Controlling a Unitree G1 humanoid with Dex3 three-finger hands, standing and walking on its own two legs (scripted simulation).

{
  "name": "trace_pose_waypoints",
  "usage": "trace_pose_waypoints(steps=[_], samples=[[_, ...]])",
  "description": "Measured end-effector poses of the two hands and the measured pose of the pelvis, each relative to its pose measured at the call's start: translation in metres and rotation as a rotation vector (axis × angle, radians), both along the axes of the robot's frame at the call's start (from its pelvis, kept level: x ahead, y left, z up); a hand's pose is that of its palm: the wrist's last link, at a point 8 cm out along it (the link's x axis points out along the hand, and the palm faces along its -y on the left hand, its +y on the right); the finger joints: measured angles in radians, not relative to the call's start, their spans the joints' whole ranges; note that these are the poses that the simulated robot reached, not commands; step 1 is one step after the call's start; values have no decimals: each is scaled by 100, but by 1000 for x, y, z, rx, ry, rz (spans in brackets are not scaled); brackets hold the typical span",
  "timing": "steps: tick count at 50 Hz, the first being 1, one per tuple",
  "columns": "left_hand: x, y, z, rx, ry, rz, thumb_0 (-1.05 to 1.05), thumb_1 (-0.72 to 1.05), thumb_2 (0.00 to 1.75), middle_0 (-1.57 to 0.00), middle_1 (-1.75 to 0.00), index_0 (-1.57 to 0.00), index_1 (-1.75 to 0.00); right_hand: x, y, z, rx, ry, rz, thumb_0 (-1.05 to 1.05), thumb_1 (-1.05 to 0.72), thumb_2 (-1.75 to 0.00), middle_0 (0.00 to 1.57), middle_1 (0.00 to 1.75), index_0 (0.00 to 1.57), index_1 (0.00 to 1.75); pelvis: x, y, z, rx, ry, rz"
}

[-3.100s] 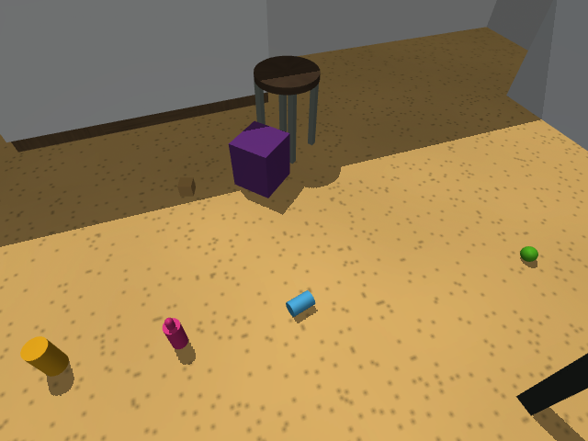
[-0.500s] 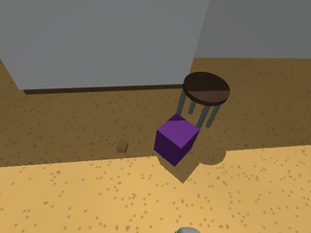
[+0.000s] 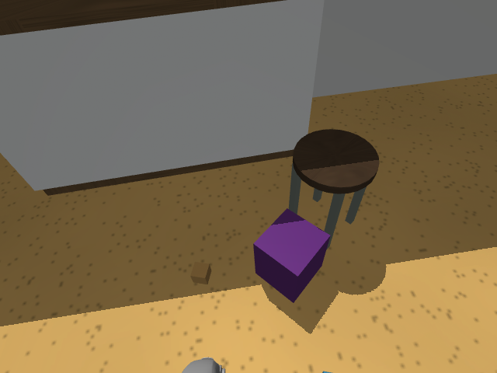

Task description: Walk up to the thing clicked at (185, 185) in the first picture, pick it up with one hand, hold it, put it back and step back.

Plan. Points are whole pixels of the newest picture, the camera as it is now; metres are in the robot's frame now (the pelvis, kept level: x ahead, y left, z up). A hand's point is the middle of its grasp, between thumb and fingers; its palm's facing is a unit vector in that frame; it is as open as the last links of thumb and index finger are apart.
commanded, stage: walk up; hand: left
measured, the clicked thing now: (201, 273) +0.63 +0.26 -0.74
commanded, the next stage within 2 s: none
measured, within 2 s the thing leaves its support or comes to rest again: neither
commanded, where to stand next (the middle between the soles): +0.27 +0.02 m, yaw +2 degrees
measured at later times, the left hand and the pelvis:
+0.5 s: hand (95, 358) +0.19 +0.31 -0.15, palm faces -0.02 -0.95 -0.33, open 7.4 cm; pelvis +0.14 +0.04 +0.00, yaw +1 degrees
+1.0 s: hand (109, 324) +0.25 +0.31 -0.16, palm faces +0.04 -0.93 -0.37, open 7.4 cm; pelvis +0.20 +0.03 -0.02, yaw +2 degrees
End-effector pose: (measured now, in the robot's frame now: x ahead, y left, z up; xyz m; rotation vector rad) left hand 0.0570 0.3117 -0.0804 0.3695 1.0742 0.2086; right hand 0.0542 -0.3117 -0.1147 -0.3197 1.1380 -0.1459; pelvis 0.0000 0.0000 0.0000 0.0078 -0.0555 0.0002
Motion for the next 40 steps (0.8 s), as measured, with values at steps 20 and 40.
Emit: trace_pose_waypoints(steps=[20, 40], samples=[[93, 45, -47, -89, 112, 30, 1, 90, 90, -20, -30, -20, -30, 134, 42, 41, -115, -82, 23, 0, -90, -90, 20, 30, 21, 30, 120, 42, -3, -24, -4, 31], [179, 8, -24, 10, 59, 35, 0, 90, 90, -20, -30, -20, -30, 203, 25, -24, 1, 40, 22, 0, -90, -90, 20, 30, 21, 30, 180, 12, -15, 2, 7, 29]])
